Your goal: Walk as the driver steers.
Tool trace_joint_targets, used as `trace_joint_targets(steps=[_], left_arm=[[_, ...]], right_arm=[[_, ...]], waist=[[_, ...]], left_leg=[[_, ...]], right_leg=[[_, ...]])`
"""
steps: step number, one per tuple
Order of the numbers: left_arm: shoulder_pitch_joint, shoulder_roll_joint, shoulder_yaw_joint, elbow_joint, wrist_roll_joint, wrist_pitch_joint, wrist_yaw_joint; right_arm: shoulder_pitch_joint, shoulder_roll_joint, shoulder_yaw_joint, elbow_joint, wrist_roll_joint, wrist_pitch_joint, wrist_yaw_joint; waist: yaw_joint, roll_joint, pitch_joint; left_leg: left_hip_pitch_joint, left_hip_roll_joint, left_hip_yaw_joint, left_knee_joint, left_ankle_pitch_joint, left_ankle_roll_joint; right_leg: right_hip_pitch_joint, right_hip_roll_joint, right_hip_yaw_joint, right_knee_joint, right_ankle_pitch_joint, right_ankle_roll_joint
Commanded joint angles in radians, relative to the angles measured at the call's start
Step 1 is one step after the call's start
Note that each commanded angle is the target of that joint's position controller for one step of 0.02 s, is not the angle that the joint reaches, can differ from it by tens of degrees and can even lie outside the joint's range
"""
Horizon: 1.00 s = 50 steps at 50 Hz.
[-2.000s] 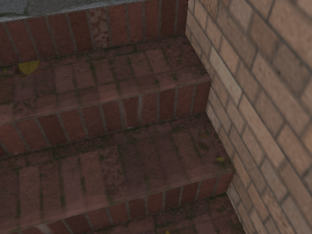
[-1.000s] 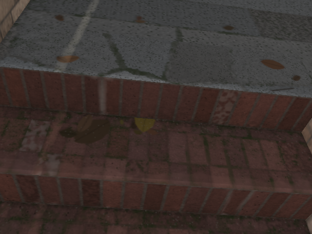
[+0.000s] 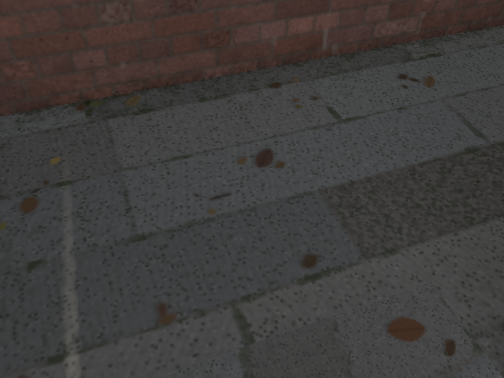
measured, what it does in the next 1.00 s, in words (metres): climbs: right foot 0.18 m higher, then right foot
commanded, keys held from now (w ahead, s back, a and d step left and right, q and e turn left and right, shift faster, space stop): w+e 0.36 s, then e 0.04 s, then q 0.60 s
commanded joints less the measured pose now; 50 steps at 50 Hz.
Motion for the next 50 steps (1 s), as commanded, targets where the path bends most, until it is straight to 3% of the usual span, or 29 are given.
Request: trace_joint_targets(steps=[1,3,8,12,15,16,17,19,20,21,22,23,24,26,28,29,30,31,32,33,34,35,36,38,39,43,45,47,50], left_arm=[[0.013,-0.193,-0.077,-0.126,-0.025,0.001,-0.018],[0.007,-0.190,-0.075,-0.153,-0.011,0.032,-0.009],[-0.081,-0.126,-0.063,-0.209,0.007,0.076,0.019],[-0.390,-0.148,-0.080,-0.306,0.000,0.069,-0.010],[-0.600,-0.226,-0.123,-0.401,0.033,-0.019,-0.074],[-0.527,-0.171,-0.097,-0.371,0.042,-0.027,-0.085],[-0.380,-0.089,-0.047,-0.326,0.032,-0.014,-0.066],[0.065,0.053,0.029,-0.163,0.054,0.022,-0.021],[0.250,0.170,0.034,-0.061,0.104,0.048,0.020],[0.414,0.230,0.043,-0.015,0.138,0.053,0.063],[0.501,0.261,0.070,0.065,0.129,0.066,0.061],[0.470,0.205,0.061,0.125,0.092,0.063,0.037],[0.317,0.046,0.014,0.118,0.064,0.071,0.025],[0.083,-0.071,-0.024,0.103,0.062,0.066,0.016],[-0.375,0.036,-0.034,-0.008,0.089,0.069,0.017],[-0.442,0.123,-0.005,-0.019,0.108,0.052,0.017],[-0.343,0.208,0.025,0.001,0.109,0.025,0.027],[-0.322,0.237,0.025,-0.001,0.105,0.018,0.029],[-0.366,0.252,0.026,0.017,0.054,0.027,0.043],[-0.330,0.230,0.016,0.024,0.017,0.028,0.054],[-0.252,0.160,-0.002,0.005,0.012,0.032,0.078],[-0.114,0.050,-0.023,-0.065,0.052,0.034,0.068],[0.161,0.048,-0.015,-0.018,0.017,0.011,0.024],[0.012,0.005,-0.027,-0.066,0.059,0.005,0.014],[-0.025,-0.040,-0.044,-0.089,0.081,0.007,0.040],[-0.046,-0.067,-0.070,-0.176,0.092,0.009,0.085],[-0.044,-0.048,-0.062,-0.189,0.085,0.020,0.106],[-0.144,0.003,-0.032,-0.228,0.064,0.012,0.125],[-0.183,-0.037,-0.029,-0.254,0.053,0.018,0.126]], right_arm=[[0.035,0.137,0.043,0.025,-0.006,-0.017,0.028],[0.041,0.065,0.029,0.008,0.033,-0.021,0.044],[0.033,-0.072,0.006,-0.071,0.008,-0.029,0.019],[0.274,-0.104,-0.009,-0.034,0.026,0.011,-0.009],[0.484,-0.087,-0.001,0.044,0.011,0.075,-0.011],[0.414,-0.109,0.002,0.008,-0.009,0.062,-0.008],[0.436,-0.173,-0.007,0.033,0.024,0.030,-0.002],[0.174,-0.254,-0.028,-0.062,0.078,-0.044,0.002],[0.040,-0.096,0.000,-0.159,0.008,-0.092,0.031],[0.105,-0.016,0.028,-0.121,0.042,-0.146,0.065],[-0.003,-0.092,-0.001,-0.115,0.102,-0.162,0.072],[-0.104,-0.047,0.018,-0.196,0.139,-0.144,0.055],[-0.171,0.041,0.055,-0.251,0.137,-0.114,0.040],[-0.192,0.171,0.120,-0.319,0.124,-0.068,0.058],[-0.088,0.115,0.130,-0.393,0.082,-0.043,0.051],[0.035,0.069,0.105,-0.359,0.031,-0.041,0.027],[0.223,0.025,0.072,-0.268,-0.022,-0.046,-0.001],[0.371,-0.036,0.029,-0.175,-0.020,-0.048,-0.024],[0.475,-0.066,0.005,-0.154,-0.019,-0.058,-0.023],[0.453,-0.155,-0.016,-0.155,-0.034,-0.060,-0.009],[0.352,-0.261,-0.042,-0.147,-0.051,-0.063,0.012],[0.091,-0.361,-0.037,-0.195,-0.042,-0.058,0.014],[-0.090,-0.281,0.007,-0.307,-0.014,-0.039,0.041],[-0.113,-0.159,0.020,-0.266,0.079,-0.014,0.071],[-0.101,-0.091,0.023,-0.237,0.073,-0.027,0.082],[-0.059,-0.019,0.020,-0.229,0.071,-0.027,0.068],[-0.067,-0.057,0.000,-0.265,0.068,0.001,0.040],[-0.040,-0.113,-0.029,-0.288,0.071,0.013,0.008],[-0.025,-0.126,-0.036,-0.304,0.065,0.037,-0.027]], waist=[[0.057,0.083,0.168],[0.077,0.062,0.173],[0.058,0.156,0.156],[-0.114,0.204,0.205],[-0.194,0.201,0.133],[-0.158,0.182,-0.013],[-0.069,0.216,-0.066],[0.161,0.308,-0.046],[0.146,-0.049,-0.053],[0.221,-0.097,-0.376],[0.322,-0.051,-0.445],[0.284,-0.084,-0.345],[0.213,-0.125,-0.224],[0.043,-0.154,-0.015],[-0.214,-0.168,0.153],[-0.297,-0.128,0.163],[-0.324,-0.132,0.041],[-0.341,-0.154,-0.082],[-0.427,-0.272,-0.068],[-0.413,-0.229,-0.065],[-0.303,0.081,0.014],[-0.022,0.785,0.007],[0.114,0.657,-0.190],[0.097,0.256,0.000],[0.091,0.113,0.070],[0.088,0.057,0.047],[0.074,0.105,0.012],[0.024,0.109,-0.041],[0.014,0.095,-0.086]], left_leg=[[0.130,0.231,-0.315,-0.554,0.069,0.152],[0.133,0.212,-0.196,-0.593,0.151,0.122],[0.262,0.185,-0.010,-0.681,0.298,0.108],[0.653,0.209,-0.006,-0.837,0.387,0.133],[0.995,0.118,0.077,-0.584,1.483,0.078],[0.856,0.143,0.056,-0.476,1.715,0.063],[0.700,0.171,0.007,-0.385,1.809,0.100],[0.380,0.061,-0.030,-0.090,1.408,0.039],[-0.327,-0.141,-0.041,0.535,-0.125,-0.019],[-0.568,-0.224,-0.401,1.083,-0.286,0.002],[-0.768,-0.214,-0.439,1.357,-0.276,-0.021],[-0.979,-0.169,-0.348,1.415,-0.277,-0.009],[-1.113,-0.154,-0.300,1.541,-0.303,0.011],[-1.034,-0.098,-0.314,1.476,-0.283,0.046],[-0.503,-0.076,-0.156,0.842,-0.171,0.012],[-0.033,-0.150,-0.075,0.634,0.092,-0.009],[0.220,-0.277,0.031,0.634,0.238,-0.018],[0.357,-0.310,0.029,0.622,0.284,-0.011],[0.303,-0.282,-0.004,0.400,0.178,0.008],[0.238,-0.257,-0.102,0.138,0.172,0.059],[0.207,-0.252,-0.359,-0.151,0.510,0.121],[0.101,-0.105,-0.941,-0.570,0.971,0.237],[0.140,0.001,-1.100,-0.638,0.679,0.253],[-0.053,-0.102,-0.907,-0.546,0.108,0.259],[-0.091,-0.091,-0.819,-0.474,0.056,0.232],[0.108,-0.173,-0.640,-0.486,0.490,0.121],[0.260,-0.192,-0.585,-0.562,0.705,-0.007],[0.324,-0.112,-0.643,-0.568,0.928,0.019],[0.409,-0.071,-0.676,-0.569,0.862,0.070]], right_leg=[[-0.369,-0.076,0.058,0.177,0.003,-0.023],[-0.396,-0.102,0.068,0.089,0.009,0.017],[-0.346,-0.153,-0.056,-0.212,0.071,0.104],[-0.446,-0.194,-0.209,-0.583,-0.125,0.061],[-0.311,-0.054,-0.411,-1.018,-0.359,0.066],[0.110,0.012,-0.405,-1.218,-0.145,0.064],[0.441,0.078,-0.445,-1.358,-0.144,0.046],[0.908,-0.062,-0.178,-1.813,0.357,-0.014],[1.458,-0.292,0.057,-1.533,1.285,-0.087],[1.676,-0.585,0.205,-1.258,1.853,-0.287],[1.683,-0.605,0.198,-1.380,1.514,-0.340],[1.663,-0.528,0.180,-1.445,1.030,-0.284],[1.528,-0.482,0.090,-1.470,0.817,-0.209],[1.033,-0.461,-0.045,-1.547,0.500,-0.090],[0.268,-0.352,-0.359,-1.837,0.380,0.023],[-0.052,-0.242,-0.451,-1.858,0.472,0.042],[0.020,-0.249,-0.407,-1.826,0.915,0.000],[0.168,-0.258,-0.403,-1.751,1.314,-0.004],[0.413,-0.261,-0.381,-1.557,1.496,0.042],[0.582,-0.291,-0.268,-1.342,1.430,0.039],[0.521,-0.232,-0.171,-1.027,0.699,0.101],[0.431,0.103,-0.052,-0.471,-0.350,0.161],[0.458,0.109,0.113,-0.148,-0.383,0.136],[0.274,0.098,0.027,0.010,-0.376,0.079],[0.171,0.060,0.020,-0.035,-0.340,0.044],[0.098,0.014,-0.009,-0.344,-0.347,0.054],[0.130,0.012,-0.061,-0.637,-0.354,0.095],[0.126,-0.004,-0.030,-0.687,-0.286,0.128],[0.065,0.003,0.005,-0.780,-0.222,0.145]])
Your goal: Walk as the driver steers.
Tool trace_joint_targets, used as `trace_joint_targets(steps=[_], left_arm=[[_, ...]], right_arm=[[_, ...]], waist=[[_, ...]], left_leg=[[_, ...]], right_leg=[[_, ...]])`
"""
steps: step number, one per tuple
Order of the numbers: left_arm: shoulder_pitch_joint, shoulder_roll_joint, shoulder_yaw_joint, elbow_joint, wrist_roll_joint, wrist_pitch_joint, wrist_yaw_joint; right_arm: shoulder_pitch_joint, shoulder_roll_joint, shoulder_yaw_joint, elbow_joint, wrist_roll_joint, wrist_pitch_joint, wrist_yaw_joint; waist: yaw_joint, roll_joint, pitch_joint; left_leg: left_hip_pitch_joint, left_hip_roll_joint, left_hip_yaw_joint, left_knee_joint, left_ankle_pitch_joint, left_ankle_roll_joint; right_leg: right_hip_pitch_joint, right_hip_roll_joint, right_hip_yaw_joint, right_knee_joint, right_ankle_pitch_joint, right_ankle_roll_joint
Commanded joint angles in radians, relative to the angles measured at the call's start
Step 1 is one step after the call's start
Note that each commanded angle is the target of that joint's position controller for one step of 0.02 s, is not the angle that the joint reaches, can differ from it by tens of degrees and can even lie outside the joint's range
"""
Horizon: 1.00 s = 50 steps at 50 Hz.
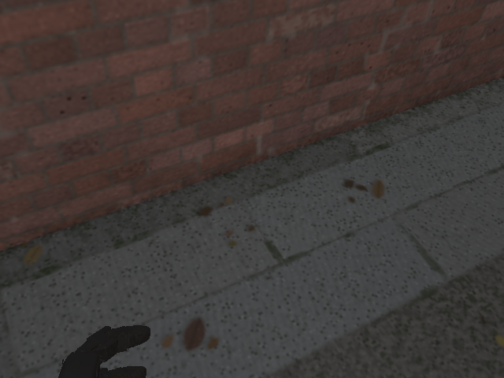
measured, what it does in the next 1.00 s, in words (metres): walks ahead, turning left: right foot, then left foot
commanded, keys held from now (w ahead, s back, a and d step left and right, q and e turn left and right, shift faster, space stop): q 0.30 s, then w+q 0.34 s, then e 0.36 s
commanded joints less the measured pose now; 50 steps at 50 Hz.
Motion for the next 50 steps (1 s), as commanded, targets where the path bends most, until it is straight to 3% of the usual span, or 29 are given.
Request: trace_joint_targets(steps=[1,4,7,10,11,13,14,15,16,17,18,19,22,23,28,32,33,35,36,37,39,40,41,42,43,44,45,48,50], left_arm=[[-0.054,0.061,0.042,-0.071,-0.008,-0.004,0.010],[-0.025,0.085,0.057,-0.049,0.000,-0.012,0.006],[-0.048,0.111,0.069,-0.045,0.010,-0.029,0.003],[-0.031,0.138,0.086,-0.034,-0.010,-0.044,0.002],[-0.006,0.148,0.096,-0.021,-0.001,-0.050,-0.004],[0.021,0.183,0.115,-0.010,-0.013,-0.074,-0.008],[0.053,0.186,0.118,0.003,-0.003,-0.083,-0.011],[0.075,0.229,0.127,0.000,0.002,-0.084,-0.007],[0.093,0.256,0.125,-0.032,0.025,-0.062,-0.006],[0.153,0.240,0.130,-0.024,0.042,-0.053,-0.016],[0.122,0.214,0.124,-0.036,0.038,-0.051,-0.014],[0.122,0.184,0.113,-0.023,0.036,-0.039,-0.002],[0.174,0.220,0.106,0.005,0.017,-0.036,-0.003],[0.196,0.219,0.104,0.031,0.017,-0.040,-0.010],[0.267,0.201,0.096,0.110,0.013,-0.074,-0.034],[0.268,0.237,0.102,0.159,0.007,-0.084,-0.041],[0.287,0.204,0.092,0.171,-0.005,-0.085,-0.045],[0.311,0.215,0.085,0.206,-0.012,-0.075,-0.054],[0.321,0.232,0.089,0.212,-0.019,-0.068,-0.061],[0.298,0.282,0.096,0.226,-0.032,-0.058,-0.063],[0.264,0.210,0.065,0.214,-0.033,-0.065,-0.072],[0.298,0.104,0.027,0.169,0.025,-0.072,-0.078],[0.417,0.095,0.019,0.197,0.003,-0.067,-0.071],[0.395,0.180,0.047,0.226,-0.029,-0.049,-0.062],[0.345,0.157,0.044,0.209,-0.035,-0.033,-0.053],[0.321,0.140,0.044,0.209,-0.025,-0.020,-0.041],[0.318,0.147,0.052,0.211,-0.015,-0.008,-0.034],[0.361,0.125,0.062,0.222,-0.006,0.008,-0.035],[0.300,0.143,0.074,0.180,-0.010,0.014,-0.025]], right_arm=[[-0.019,-0.147,-0.045,-0.084,-0.007,0.014,-0.038],[-0.066,-0.157,-0.035,-0.134,-0.014,0.019,-0.021],[-0.065,-0.179,-0.045,-0.138,-0.006,0.007,-0.006],[-0.095,-0.194,-0.050,-0.156,0.002,0.007,0.006],[-0.113,-0.196,-0.049,-0.159,0.001,0.014,0.015],[-0.128,-0.206,-0.052,-0.169,-0.010,0.013,0.036],[-0.136,-0.185,-0.044,-0.170,-0.001,0.010,0.048],[-0.076,-0.128,-0.032,-0.160,-0.011,0.000,0.047],[0.004,-0.099,-0.022,-0.148,-0.021,-0.011,0.043],[-0.021,-0.216,-0.053,-0.170,-0.013,-0.014,0.042],[-0.088,-0.270,-0.069,-0.171,0.001,-0.012,0.041],[-0.113,-0.255,-0.062,-0.158,-0.005,-0.008,0.036],[-0.081,-0.186,-0.042,-0.140,-0.003,-0.006,0.041],[-0.085,-0.154,-0.029,-0.144,0.001,-0.018,0.041],[-0.151,-0.137,-0.020,-0.172,0.008,-0.039,0.041],[-0.192,-0.099,0.002,-0.196,0.012,-0.042,0.064],[-0.235,-0.102,-0.003,-0.201,0.020,-0.037,0.064],[-0.220,-0.090,0.004,-0.203,0.014,-0.039,0.067],[-0.194,-0.101,0.002,-0.192,-0.001,-0.047,0.078],[-0.097,-0.089,0.002,-0.170,-0.011,-0.048,0.083],[0.125,-0.201,-0.049,-0.100,-0.032,-0.041,0.070],[0.202,-0.319,-0.065,-0.107,-0.062,-0.032,0.049],[0.168,-0.321,-0.058,-0.140,-0.075,-0.030,0.047],[0.141,-0.245,-0.043,-0.141,-0.064,-0.034,0.057],[0.082,-0.202,-0.028,-0.130,-0.046,-0.043,0.064],[0.011,-0.158,-0.014,-0.130,-0.033,-0.051,0.069],[-0.047,-0.130,-0.006,-0.131,-0.032,-0.059,0.067],[-0.084,-0.138,-0.012,-0.104,-0.069,-0.077,0.055],[-0.086,-0.154,-0.022,-0.073,-0.069,-0.070,0.041]], waist=[[0.023,0.052,-0.156],[0.027,0.090,-0.131],[0.001,0.080,-0.129],[0.019,0.122,-0.121],[0.031,0.142,-0.113],[0.053,0.167,-0.108],[0.062,0.140,-0.117],[0.049,0.009,-0.179],[0.011,-0.201,-0.206],[0.043,-0.329,-0.233],[0.055,-0.211,-0.149],[0.063,-0.142,-0.105],[0.080,-0.101,-0.045],[0.089,-0.105,-0.027],[0.118,-0.101,0.025],[0.119,-0.123,0.055],[0.131,-0.094,0.098],[0.113,-0.114,0.113],[0.105,-0.099,0.089],[0.044,-0.087,0.048],[-0.081,-0.011,-0.097],[-0.059,0.277,-0.238],[-0.025,0.366,-0.382],[-0.046,0.193,-0.313],[-0.013,0.169,-0.211],[0.018,0.123,-0.153],[0.046,0.134,-0.110],[0.091,0.115,-0.098],[0.093,0.098,-0.061]], left_leg=[[0.215,0.259,-0.259,-0.075,0.463,-0.025],[0.182,0.280,-0.323,-0.073,0.365,0.067],[0.169,0.261,-0.316,-0.036,0.416,0.076],[0.114,0.211,-0.339,-0.037,0.371,0.056],[0.121,0.192,-0.344,-0.027,0.366,0.052],[0.150,0.177,-0.361,0.019,0.351,0.060],[0.111,0.147,-0.343,0.058,0.284,0.041],[0.001,0.088,-0.273,0.223,-0.150,-0.013],[-0.195,-0.034,-0.110,0.410,-0.614,-0.069],[-0.293,0.026,-0.037,0.571,-0.610,-0.100],[-0.353,0.116,0.023,0.662,-0.455,-0.133],[-0.386,0.155,0.062,0.701,-0.347,-0.133],[-0.424,0.202,0.170,0.836,-0.225,-0.140],[-0.447,0.212,0.188,0.845,-0.210,-0.145],[-0.525,0.286,0.169,0.699,-0.096,-0.159],[-0.409,0.313,0.216,0.439,-0.059,-0.138],[-0.371,0.309,0.222,0.374,-0.088,-0.120],[-0.241,0.286,0.258,0.260,-0.130,-0.093],[-0.163,0.264,0.276,0.216,-0.096,-0.072],[-0.051,0.223,0.312,0.151,-0.014,-0.063],[0.308,0.220,0.262,0.046,0.157,-0.023],[0.546,0.514,-0.055,0.044,0.560,0.045],[0.562,0.695,-0.332,-0.068,0.604,0.198],[0.456,0.653,-0.245,-0.093,0.541,0.195],[0.387,0.602,-0.113,-0.092,0.471,0.156],[0.305,0.551,-0.024,-0.111,0.431,0.121],[0.231,0.517,0.055,-0.142,0.438,0.096],[0.174,0.501,0.166,-0.194,0.517,0.107],[0.159,0.498,0.228,-0.217,0.476,0.106]], right_leg=[[-0.055,-0.010,0.041,-0.110,0.066,0.024],[-0.068,-0.016,0.056,-0.173,0.085,0.044],[-0.006,-0.012,0.047,-0.319,0.117,0.053],[0.169,0.015,0.024,-0.512,0.081,0.056],[0.226,0.020,0.011,-0.579,0.075,0.051],[0.332,0.011,0.022,-0.774,0.144,0.027],[0.450,-0.020,0.024,-0.871,0.275,0.002],[0.643,-0.213,0.175,-0.860,0.443,-0.080],[0.777,-0.433,0.355,-0.779,0.779,-0.210],[0.696,-0.547,0.540,-0.864,0.538,-0.327],[0.636,-0.471,0.482,-0.911,0.226,-0.308],[0.602,-0.406,0.405,-0.939,-0.009,-0.249],[0.559,-0.307,0.233,-1.021,-0.133,-0.204],[0.568,-0.301,0.208,-1.038,-0.144,-0.218],[0.609,-0.321,0.094,-1.085,-0.072,-0.234],[0.559,-0.339,-0.013,-1.100,0.026,-0.223],[0.551,-0.325,-0.028,-1.120,0.105,-0.232],[0.512,-0.323,-0.066,-1.104,0.242,-0.224],[0.511,-0.333,-0.054,-1.063,0.313,-0.218],[0.501,-0.338,-0.067,-0.999,0.390,-0.214],[0.402,-0.231,-0.148,-0.685,0.535,-0.120],[0.193,-0.109,-0.190,-0.338,-0.064,-0.030],[0.092,-0.029,-0.020,-0.088,-0.307,0.009],[0.077,-0.062,0.045,0.013,-0.277,0.018],[0.025,-0.099,0.023,0.031,-0.237,0.010],[0.031,-0.132,0.028,-0.007,-0.161,0.005],[0.074,-0.149,0.036,-0.048,-0.087,0.006],[0.140,-0.120,0.014,-0.041,0.053,0.021],[0.107,-0.122,0.012,-0.055,0.064,0.033]])
Over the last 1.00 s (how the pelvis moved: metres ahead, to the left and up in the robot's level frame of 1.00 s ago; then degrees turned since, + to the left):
0.55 -0.13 0.23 -6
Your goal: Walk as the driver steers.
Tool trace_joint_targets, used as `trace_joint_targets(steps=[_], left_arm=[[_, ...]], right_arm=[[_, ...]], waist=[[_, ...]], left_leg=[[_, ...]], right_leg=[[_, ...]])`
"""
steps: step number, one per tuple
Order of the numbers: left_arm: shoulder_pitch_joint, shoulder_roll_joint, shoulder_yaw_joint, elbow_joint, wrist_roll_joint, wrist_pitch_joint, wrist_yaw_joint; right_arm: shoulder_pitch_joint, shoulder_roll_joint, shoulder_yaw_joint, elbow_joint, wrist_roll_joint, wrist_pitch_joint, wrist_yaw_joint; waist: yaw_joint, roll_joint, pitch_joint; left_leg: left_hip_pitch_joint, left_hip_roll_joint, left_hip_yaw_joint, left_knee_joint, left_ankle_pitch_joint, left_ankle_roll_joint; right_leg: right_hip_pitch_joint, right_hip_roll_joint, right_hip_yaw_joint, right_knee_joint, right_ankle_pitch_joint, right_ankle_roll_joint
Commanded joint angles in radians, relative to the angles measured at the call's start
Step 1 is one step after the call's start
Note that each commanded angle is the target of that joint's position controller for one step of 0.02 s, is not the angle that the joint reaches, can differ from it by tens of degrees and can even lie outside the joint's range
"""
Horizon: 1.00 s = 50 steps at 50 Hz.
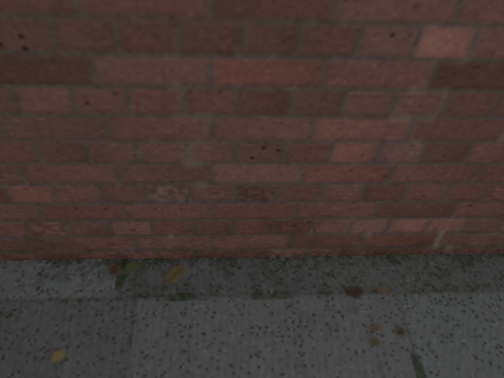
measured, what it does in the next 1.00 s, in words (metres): steps on the spot, turning right: right foot, then left foot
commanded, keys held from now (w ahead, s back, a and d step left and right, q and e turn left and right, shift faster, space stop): e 0.90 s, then w+e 0.10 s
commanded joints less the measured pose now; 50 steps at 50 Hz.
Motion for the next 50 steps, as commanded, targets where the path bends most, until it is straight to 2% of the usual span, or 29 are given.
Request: trace_joint_targets(steps=[1,5,7,11,13,15,17,18,19,20,21,22,23,24,25,27,28,30,35,39,40,41,42,43,44,45,46,47,50], left_arm=[[0.026,0.050,0.023,-0.083,-0.003,0.008,0.013],[-0.049,0.044,0.026,-0.150,0.010,0.032,0.007],[-0.117,0.029,0.018,-0.188,0.016,0.035,-0.003],[-0.180,0.037,0.018,-0.244,0.012,0.040,-0.009],[-0.211,0.032,0.014,-0.280,0.010,0.044,-0.024],[-0.201,0.053,0.023,-0.300,-0.008,0.056,-0.040],[-0.136,0.077,0.039,-0.298,-0.001,0.059,-0.041],[-0.052,0.130,0.062,-0.276,0.009,0.056,-0.025],[0.056,0.256,0.101,-0.270,0.021,0.049,-0.001],[0.032,0.341,0.105,-0.307,0.058,0.018,0.003],[0.024,0.268,0.083,-0.321,0.053,-0.008,-0.008],[-0.035,0.269,0.082,-0.312,0.040,-0.015,-0.011],[-0.102,0.224,0.072,-0.314,0.015,-0.013,-0.010],[-0.160,0.192,0.061,-0.321,-0.004,-0.003,-0.003],[-0.179,0.179,0.050,-0.327,-0.001,0.003,0.000],[-0.164,0.192,0.053,-0.328,0.023,0.002,-0.001],[-0.151,0.191,0.054,-0.328,0.023,0.000,-0.002],[-0.135,0.203,0.060,-0.317,0.018,0.001,0.003],[-0.141,0.217,0.067,-0.324,0.012,0.008,0.001],[-0.167,0.218,0.069,-0.330,-0.001,0.031,0.004],[-0.158,0.205,0.064,-0.327,-0.006,0.036,0.005],[-0.137,0.171,0.056,-0.327,-0.009,0.037,0.010],[-0.155,0.133,0.045,-0.358,-0.012,0.035,0.010],[-0.137,0.196,0.060,-0.356,0.008,0.030,0.009],[-0.085,0.251,0.081,-0.326,0.007,0.030,0.002],[-0.058,0.244,0.083,-0.297,0.004,0.038,-0.002],[-0.060,0.191,0.065,-0.290,0.012,0.042,-0.004],[-0.083,0.152,0.048,-0.299,0.008,0.043,-0.012],[-0.164,0.139,0.034,-0.339,-0.008,0.032,-0.030]], right_arm=[[-0.034,-0.150,-0.053,-0.031,-0.002,-0.009,-0.024],[-0.032,-0.169,-0.065,0.011,0.014,0.016,-0.057],[-0.044,-0.185,-0.070,0.018,0.010,0.023,-0.062],[-0.044,-0.223,-0.085,0.040,0.012,0.037,-0.039],[-0.035,-0.248,-0.096,0.055,0.030,0.045,-0.027],[-0.071,-0.268,-0.105,0.053,0.053,0.040,-0.025],[-0.090,-0.269,-0.107,0.069,0.074,0.035,-0.021],[-0.032,-0.245,-0.102,0.098,0.068,0.031,-0.014],[-0.036,-0.223,-0.091,0.074,0.016,0.023,-0.011],[-0.054,-0.166,-0.070,0.013,-0.044,0.020,-0.016],[-0.077,-0.209,-0.084,0.045,-0.023,0.028,-0.012],[-0.112,-0.217,-0.077,0.021,0.024,0.026,-0.011],[-0.115,-0.226,-0.081,0.040,0.024,0.034,-0.021],[-0.127,-0.231,-0.086,0.029,0.010,0.036,-0.037],[-0.111,-0.220,-0.085,0.039,0.006,0.041,-0.039],[-0.064,-0.191,-0.074,0.052,0.002,0.045,-0.040],[-0.061,-0.184,-0.071,0.051,0.015,0.044,-0.048],[-0.088,-0.175,-0.063,0.041,0.010,0.050,-0.051],[-0.123,-0.189,-0.062,0.035,0.023,0.054,-0.048],[-0.062,-0.207,-0.070,0.050,0.034,0.030,-0.020],[-0.033,-0.219,-0.077,0.061,0.031,0.026,-0.016],[0.010,-0.273,-0.093,0.072,0.019,0.023,-0.020],[-0.037,-0.352,-0.110,0.074,-0.006,0.032,-0.028],[-0.065,-0.303,-0.100,0.048,-0.028,0.022,-0.028],[-0.120,-0.249,-0.083,0.028,-0.016,0.017,-0.032],[-0.154,-0.217,-0.074,0.021,0.001,0.018,-0.037],[-0.135,-0.210,-0.071,0.030,0.021,0.023,-0.044],[-0.096,-0.209,-0.068,0.039,0.032,0.029,-0.053],[0.005,-0.245,-0.073,0.051,0.026,0.039,-0.061]], waist=[[0.023,0.136,-0.047],[0.003,0.138,-0.004],[-0.015,0.117,0.005],[-0.050,0.132,0.001],[-0.065,0.134,-0.016],[-0.049,0.144,-0.039],[-0.002,0.137,-0.075],[0.026,0.073,-0.121],[0.065,-0.089,-0.175],[0.028,-0.284,-0.252],[0.071,-0.113,-0.343],[0.044,-0.142,-0.302],[0.010,-0.058,-0.200],[-0.020,-0.032,-0.167],[-0.038,-0.045,-0.164],[-0.046,-0.070,-0.179],[-0.043,-0.094,-0.176],[-0.028,-0.087,-0.174],[0.000,-0.145,-0.145],[-0.033,-0.163,-0.127],[-0.046,-0.143,-0.128],[-0.050,-0.068,-0.144],[-0.006,0.224,-0.065],[-0.018,0.315,-0.080],[0.008,0.244,-0.091],[0.023,0.190,-0.087],[0.011,0.159,-0.091],[-0.012,0.145,-0.079],[-0.087,0.210,-0.050]], left_leg=[[0.095,0.275,-0.117,-0.166,0.486,0.160],[0.129,0.307,-0.090,-0.200,0.319,0.177],[0.149,0.324,-0.079,-0.198,0.292,0.188],[0.162,0.302,0.004,-0.120,0.369,0.167],[0.193,0.313,0.000,-0.074,0.440,0.153],[0.212,0.330,0.001,-0.016,0.491,0.119],[0.197,0.294,0.043,0.117,0.546,0.061],[0.136,0.228,0.086,0.262,0.536,0.007],[-0.143,0.141,0.124,0.530,0.185,-0.074],[-0.434,-0.029,0.021,0.814,-0.518,-0.141],[-0.426,-0.001,-0.195,0.961,-0.529,-0.143],[-0.455,0.004,-0.211,0.954,-0.429,-0.133],[-0.464,0.038,-0.207,0.877,-0.332,-0.135],[-0.447,0.041,-0.201,0.809,-0.255,-0.145],[-0.376,0.021,-0.177,0.798,-0.216,-0.152],[-0.331,-0.008,-0.174,0.725,-0.175,-0.164],[-0.331,-0.011,-0.178,0.674,-0.170,-0.166],[-0.310,-0.026,-0.196,0.561,-0.174,-0.169],[-0.228,-0.051,-0.223,0.345,-0.179,-0.146],[-0.095,-0.065,-0.212,0.095,-0.107,-0.101],[-0.011,-0.048,-0.205,-0.009,-0.045,-0.084],[0.112,0.077,-0.297,-0.054,-0.013,-0.040],[0.116,0.249,-0.509,-0.116,0.085,0.084],[0.068,0.390,-0.645,-0.147,0.237,0.211],[0.057,0.372,-0.560,-0.118,0.302,0.211],[0.056,0.298,-0.440,-0.084,0.318,0.161],[0.102,0.260,-0.389,-0.087,0.217,0.133],[0.141,0.250,-0.365,-0.109,0.089,0.124],[0.214,0.250,-0.359,-0.193,-0.220,0.133]], right_leg=[[-0.059,-0.034,0.036,0.007,0.063,0.020],[-0.119,-0.065,0.020,-0.096,0.092,0.041],[-0.122,-0.071,0.003,-0.156,0.086,0.036],[-0.076,-0.070,-0.075,-0.293,0.043,0.008],[-0.048,-0.054,-0.111,-0.356,0.012,-0.020],[0.009,-0.042,-0.129,-0.447,0.020,-0.049],[0.155,0.011,-0.164,-0.629,0.111,-0.097],[0.322,0.050,-0.155,-0.731,0.288,-0.137],[0.593,-0.114,0.075,-0.693,0.780,-0.211],[0.700,-0.387,0.521,-0.725,1.039,-0.446],[0.678,-0.388,0.470,-0.733,1.037,-0.480],[0.579,-0.358,0.393,-0.783,0.785,-0.466],[0.500,-0.268,0.292,-0.782,0.656,-0.382],[0.431,-0.215,0.249,-0.770,0.603,-0.324],[0.359,-0.177,0.202,-0.770,0.639,-0.306],[0.338,-0.157,0.190,-0.773,0.658,-0.307],[0.343,-0.153,0.197,-0.772,0.645,-0.306],[0.341,-0.151,0.239,-0.771,0.560,-0.304],[0.295,-0.139,0.358,-0.779,0.253,-0.281],[0.276,-0.113,0.428,-0.747,0.238,-0.255],[0.241,-0.079,0.407,-0.715,0.217,-0.224],[0.142,-0.027,0.364,-0.622,0.093,-0.172],[-0.061,0.134,0.145,-0.449,-0.131,-0.102],[-0.082,0.125,0.103,-0.168,-0.285,-0.051],[-0.074,0.086,0.118,-0.022,-0.233,-0.029],[-0.068,0.081,0.101,0.042,-0.179,-0.016],[-0.112,0.076,0.078,0.080,-0.122,-0.003],[-0.162,0.055,0.062,0.070,-0.080,0.003],[-0.210,0.029,-0.008,-0.069,-0.057,0.021]])
Over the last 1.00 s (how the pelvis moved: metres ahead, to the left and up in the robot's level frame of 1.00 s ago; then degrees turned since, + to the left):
0.22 0.11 0.01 21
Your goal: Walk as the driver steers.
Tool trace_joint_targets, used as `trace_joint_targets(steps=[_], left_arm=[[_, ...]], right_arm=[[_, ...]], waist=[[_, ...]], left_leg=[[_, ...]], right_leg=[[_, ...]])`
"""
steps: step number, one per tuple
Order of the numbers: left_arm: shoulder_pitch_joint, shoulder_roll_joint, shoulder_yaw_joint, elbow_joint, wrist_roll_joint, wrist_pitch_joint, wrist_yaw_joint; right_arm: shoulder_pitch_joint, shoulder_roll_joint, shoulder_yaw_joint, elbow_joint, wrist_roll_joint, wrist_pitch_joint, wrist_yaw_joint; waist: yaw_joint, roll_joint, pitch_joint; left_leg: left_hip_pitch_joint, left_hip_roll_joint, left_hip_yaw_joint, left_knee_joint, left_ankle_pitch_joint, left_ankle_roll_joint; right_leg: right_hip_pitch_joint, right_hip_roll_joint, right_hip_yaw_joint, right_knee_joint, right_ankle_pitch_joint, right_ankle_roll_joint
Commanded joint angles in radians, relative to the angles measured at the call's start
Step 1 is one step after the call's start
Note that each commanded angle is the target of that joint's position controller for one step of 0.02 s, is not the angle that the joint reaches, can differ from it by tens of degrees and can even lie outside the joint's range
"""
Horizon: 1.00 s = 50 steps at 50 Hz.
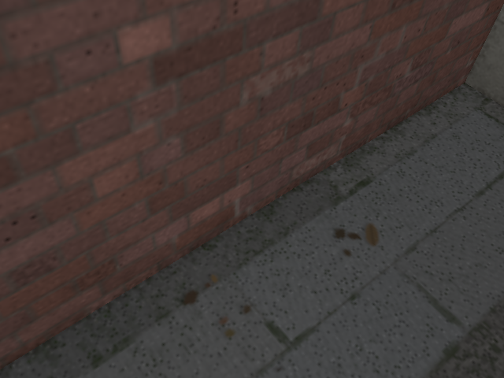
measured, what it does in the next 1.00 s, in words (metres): walks ahead, turning right: right foot, then left foot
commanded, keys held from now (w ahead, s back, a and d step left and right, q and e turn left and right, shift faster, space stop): w+e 1.00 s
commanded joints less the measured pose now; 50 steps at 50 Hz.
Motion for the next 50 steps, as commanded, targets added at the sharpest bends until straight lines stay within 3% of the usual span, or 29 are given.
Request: trace_joint_targets(steps=[1,5,8,10,11,12,13,14,15,16,17,19,21,23,26,30,32,33,34,35,36,37,38,39,40,43,47,49,50], left_arm=[[-0.110,0.045,0.001,-0.124,-0.007,-0.029,-0.015],[-0.093,0.020,-0.015,-0.127,-0.003,-0.051,-0.028],[-0.014,0.035,-0.007,-0.092,-0.007,-0.052,-0.031],[0.128,0.040,0.006,-0.022,-0.011,-0.048,-0.025],[0.234,0.084,0.030,0.014,-0.018,-0.046,-0.016],[0.356,0.218,0.060,0.017,-0.009,-0.055,0.001],[0.331,0.224,0.054,-0.029,0.003,-0.089,-0.015],[0.281,0.161,0.035,-0.023,-0.005,-0.108,-0.022],[0.230,0.121,0.020,-0.031,-0.004,-0.115,-0.025],[0.169,0.101,0.011,-0.045,-0.002,-0.111,-0.021],[0.129,0.096,0.005,-0.052,0.004,-0.105,-0.016],[0.117,0.095,0.000,-0.045,0.012,-0.100,-0.001],[0.138,0.101,0.002,-0.018,0.002,-0.098,0.010],[0.170,0.114,0.006,0.012,-0.007,-0.093,0.017],[0.209,0.131,0.012,0.054,-0.020,-0.092,0.018],[0.203,0.133,0.018,0.093,-0.015,-0.094,0.019],[0.182,0.128,0.017,0.096,-0.008,-0.088,0.013],[0.158,0.114,0.010,0.087,0.002,-0.091,0.003],[0.151,0.041,-0.016,0.061,0.025,-0.100,-0.002],[0.294,-0.047,-0.042,0.039,-0.021,-0.111,-0.004],[0.263,0.082,-0.021,0.070,-0.048,-0.111,-0.001],[0.152,0.137,-0.007,0.059,-0.039,-0.107,-0.003],[0.094,0.121,-0.011,0.047,-0.020,-0.104,-0.002],[0.059,0.102,-0.013,0.034,-0.003,-0.108,-0.006],[0.061,0.077,-0.017,0.028,-0.007,-0.104,-0.013],[0.041,0.008,-0.039,-0.004,-0.016,-0.088,-0.018],[-0.033,0.005,-0.045,-0.047,0.003,-0.089,-0.035],[-0.100,0.002,-0.045,-0.066,0.002,-0.095,-0.049],[-0.122,-0.004,-0.043,-0.072,-0.004,-0.093,-0.052]], right_arm=[[0.059,-0.182,-0.043,-0.050,0.006,-0.005,-0.014],[0.041,-0.230,-0.059,-0.049,0.022,-0.016,0.000],[0.028,-0.234,-0.062,-0.040,0.033,-0.031,0.028],[0.025,-0.187,-0.048,-0.032,0.032,-0.034,0.044],[0.025,-0.128,-0.027,-0.035,0.015,-0.041,0.053],[-0.067,-0.053,-0.002,-0.120,-0.022,-0.061,0.060],[-0.132,-0.086,-0.005,-0.169,0.006,-0.096,0.058],[-0.131,-0.154,-0.021,-0.175,0.048,-0.117,0.072],[-0.111,-0.176,-0.024,-0.163,0.039,-0.129,0.080],[-0.082,-0.176,-0.026,-0.135,0.008,-0.131,0.079],[-0.068,-0.178,-0.030,-0.126,-0.014,-0.131,0.080],[-0.069,-0.157,-0.025,-0.111,-0.022,-0.122,0.087],[-0.127,-0.120,-0.010,-0.119,-0.015,-0.113,0.085],[-0.222,-0.090,0.004,-0.145,-0.007,-0.111,0.088],[-0.298,-0.104,0.002,-0.175,0.009,-0.113,0.102],[-0.288,-0.146,-0.014,-0.182,0.007,-0.120,0.090],[-0.158,-0.191,-0.039,-0.158,0.008,-0.124,0.073],[-0.013,-0.218,-0.053,-0.140,0.003,-0.125,0.061],[0.178,-0.271,-0.062,-0.127,-0.019,-0.116,0.045],[0.189,-0.303,-0.065,-0.097,-0.041,-0.111,0.056],[0.142,-0.191,-0.045,-0.108,-0.020,-0.104,0.055],[0.097,-0.133,-0.031,-0.111,-0.010,-0.095,0.045],[0.069,-0.123,-0.026,-0.103,-0.013,-0.090,0.042],[0.057,-0.120,-0.025,-0.088,-0.016,-0.089,0.040],[0.050,-0.121,-0.023,-0.080,-0.023,-0.094,0.036],[0.054,-0.141,-0.028,-0.040,0.002,-0.107,0.035],[0.047,-0.182,-0.036,-0.013,0.000,-0.111,0.035],[0.062,-0.191,-0.035,-0.001,0.003,-0.107,0.032],[0.068,-0.214,-0.040,0.000,0.006,-0.108,0.034]], waist=[[-0.065,0.235,-0.037],[-0.049,0.259,0.008],[-0.007,0.263,0.033],[0.061,0.184,0.018],[0.111,0.057,-0.017],[0.154,-0.273,-0.037],[0.165,-0.213,-0.091],[0.130,-0.121,-0.014],[0.087,-0.065,0.041],[0.053,-0.003,0.057],[0.029,-0.016,0.062],[0.018,-0.049,0.038],[0.034,-0.041,0.044],[0.068,-0.057,0.060],[0.094,-0.068,0.071],[0.074,-0.081,0.066],[0.012,-0.100,-0.025],[-0.069,-0.109,-0.125],[-0.136,0.016,-0.309],[-0.035,0.390,-0.376],[-0.048,0.283,-0.262],[-0.069,0.186,-0.134],[-0.054,0.099,-0.061],[-0.040,0.086,-0.015],[-0.020,0.111,-0.005],[0.001,0.141,0.039],[0.001,0.135,0.047],[-0.020,0.128,0.057],[-0.029,0.136,0.065]], left_leg=[[0.235,0.250,-0.243,-0.230,-0.217,0.190],[0.109,0.251,-0.132,-0.264,-0.247,0.158],[0.018,0.250,-0.065,-0.224,-0.253,0.142],[-0.100,0.216,0.008,-0.074,-0.258,0.111],[-0.199,0.162,0.091,0.171,-0.177,0.069],[-0.538,0.034,0.142,0.640,-0.351,-0.014],[-0.735,-0.037,-0.066,0.854,-0.363,-0.017],[-0.810,0.020,-0.108,0.890,-0.279,0.003],[-0.772,0.049,-0.102,0.841,-0.172,0.012],[-0.699,0.074,-0.100,0.770,-0.083,0.005],[-0.618,0.077,-0.093,0.691,-0.025,-0.007],[-0.507,0.039,-0.048,0.605,0.072,-0.035],[-0.430,0.001,-0.025,0.424,0.160,-0.047],[-0.358,-0.040,-0.012,0.245,0.246,-0.043],[-0.318,-0.052,-0.039,0.124,0.277,-0.029],[-0.238,-0.052,-0.062,0.043,0.223,0.002],[-0.040,-0.079,-0.018,0.005,0.155,0.042],[0.185,-0.022,-0.061,0.008,0.140,0.086],[0.481,0.162,-0.258,0.044,-0.025,0.157],[0.698,0.393,-0.788,-0.117,-0.231,0.308],[0.604,0.389,-0.791,-0.177,-0.361,0.279],[0.480,0.346,-0.590,-0.173,-0.268,0.234],[0.367,0.295,-0.454,-0.174,-0.091,0.212],[0.279,0.255,-0.370,-0.191,0.018,0.203],[0.221,0.232,-0.302,-0.216,0.069,0.195],[0.137,0.243,-0.187,-0.282,0.145,0.216],[0.111,0.224,-0.029,-0.307,0.214,0.200],[0.114,0.200,0.045,-0.301,0.216,0.167],[0.129,0.201,0.076,-0.290,0.226,0.156]], right_leg=[[-0.180,-0.053,-0.036,-0.083,-0.001,0.019],[0.037,-0.073,-0.102,-0.335,-0.029,-0.027],[0.227,-0.052,-0.157,-0.517,0.031,-0.077],[0.445,0.006,-0.213,-0.628,0.086,-0.113],[0.608,-0.006,-0.147,-0.655,0.064,-0.150],[0.772,-0.268,0.350,-0.800,0.024,-0.277],[0.769,-0.423,0.766,-0.957,-0.176,-0.449],[0.749,-0.430,0.707,-0.948,-0.173,-0.449],[0.673,-0.390,0.592,-0.925,-0.072,-0.407],[0.596,-0.331,0.467,-0.907,0.039,-0.363],[0.527,-0.286,0.384,-0.915,0.147,-0.338],[0.465,-0.230,0.274,-0.926,0.347,-0.321],[0.424,-0.182,0.195,-0.915,0.418,-0.297],[0.392,-0.158,0.178,-0.902,0.412,-0.275],[0.425,-0.193,0.247,-0.891,0.357,-0.270],[0.498,-0.221,0.318,-0.816,0.436,-0.241],[0.515,-0.177,0.309,-0.662,0.714,-0.212],[0.434,-0.126,0.288,-0.477,0.732,-0.185],[0.272,-0.054,0.228,-0.178,0.487,-0.150],[-0.090,0.088,0.153,0.130,-0.186,-0.088],[-0.187,-0.010,0.157,0.227,-0.153,-0.078],[-0.201,-0.052,0.112,0.213,-0.066,-0.074],[-0.173,-0.090,0.083,0.184,-0.011,-0.071],[-0.155,-0.115,0.081,0.136,0.028,-0.072],[-0.119,-0.137,0.078,0.116,0.052,-0.074],[-0.149,-0.162,0.043,0.043,0.060,-0.058],[-0.150,-0.172,0.012,-0.116,0.265,-0.042],[-0.105,-0.155,-0.019,-0.246,0.376,-0.050],[-0.086,-0.147,-0.036,-0.306,0.418,-0.053]])
Over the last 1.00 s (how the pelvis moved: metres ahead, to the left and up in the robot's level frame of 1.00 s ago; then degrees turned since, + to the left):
0.09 -0.03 0.00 -34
